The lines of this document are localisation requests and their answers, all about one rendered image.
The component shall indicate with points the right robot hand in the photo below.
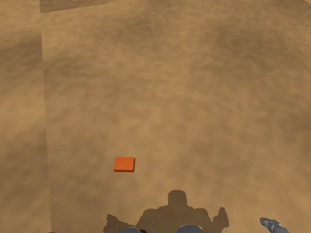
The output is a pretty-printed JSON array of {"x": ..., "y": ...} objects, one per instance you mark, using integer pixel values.
[{"x": 273, "y": 226}]

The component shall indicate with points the small box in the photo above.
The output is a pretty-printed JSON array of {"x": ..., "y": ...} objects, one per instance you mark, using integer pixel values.
[{"x": 124, "y": 164}]

